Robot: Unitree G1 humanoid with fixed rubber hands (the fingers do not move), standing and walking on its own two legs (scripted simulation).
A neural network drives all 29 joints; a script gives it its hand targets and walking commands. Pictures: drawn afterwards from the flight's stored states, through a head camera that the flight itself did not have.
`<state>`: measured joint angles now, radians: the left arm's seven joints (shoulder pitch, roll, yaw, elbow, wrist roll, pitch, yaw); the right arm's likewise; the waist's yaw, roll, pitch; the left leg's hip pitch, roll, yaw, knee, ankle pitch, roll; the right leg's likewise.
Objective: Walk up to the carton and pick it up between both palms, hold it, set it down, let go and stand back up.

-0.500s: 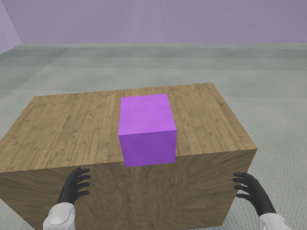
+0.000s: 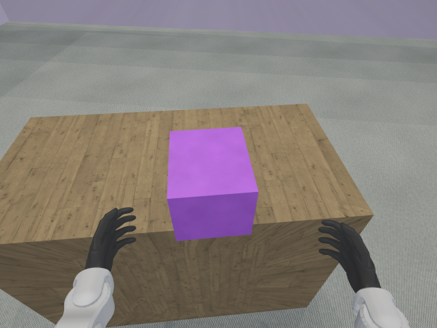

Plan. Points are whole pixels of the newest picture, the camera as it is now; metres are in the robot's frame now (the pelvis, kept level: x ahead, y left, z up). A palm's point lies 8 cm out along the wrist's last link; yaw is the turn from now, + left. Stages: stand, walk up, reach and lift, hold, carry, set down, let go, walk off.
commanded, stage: reach and lift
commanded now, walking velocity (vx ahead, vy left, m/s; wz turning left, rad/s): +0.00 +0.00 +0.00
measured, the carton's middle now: (209, 181) +0.45 +0.01 +0.00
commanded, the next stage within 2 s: none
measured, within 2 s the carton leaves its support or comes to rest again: neither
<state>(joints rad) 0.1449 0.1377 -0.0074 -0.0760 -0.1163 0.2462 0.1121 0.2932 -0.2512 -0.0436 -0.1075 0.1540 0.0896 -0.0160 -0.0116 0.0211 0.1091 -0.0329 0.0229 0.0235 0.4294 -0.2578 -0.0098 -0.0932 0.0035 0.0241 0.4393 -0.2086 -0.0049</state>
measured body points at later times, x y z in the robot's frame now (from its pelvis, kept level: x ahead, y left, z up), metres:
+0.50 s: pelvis +0.01 +0.00 +0.00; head +0.00 -0.01 +0.45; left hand +0.29 +0.18 +0.09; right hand +0.30 -0.21 +0.10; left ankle +0.00 +0.13 -0.74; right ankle +0.03 -0.12 -0.74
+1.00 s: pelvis +0.01 +0.00 +0.00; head +0.01 -0.01 +0.45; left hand +0.37 +0.18 +0.13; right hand +0.39 -0.20 +0.14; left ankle +0.00 +0.13 -0.74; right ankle +0.03 -0.12 -0.74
